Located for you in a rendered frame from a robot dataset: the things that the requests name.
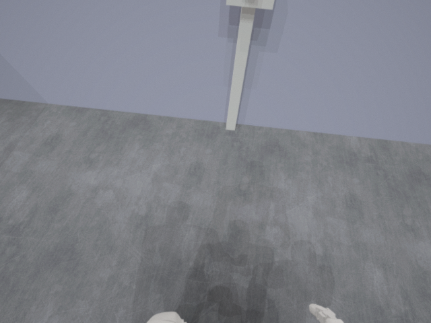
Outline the right robot hand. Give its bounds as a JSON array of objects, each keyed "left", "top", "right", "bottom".
[{"left": 309, "top": 303, "right": 344, "bottom": 323}]

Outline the panel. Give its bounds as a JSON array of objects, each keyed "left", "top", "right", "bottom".
[{"left": 226, "top": 0, "right": 275, "bottom": 131}]

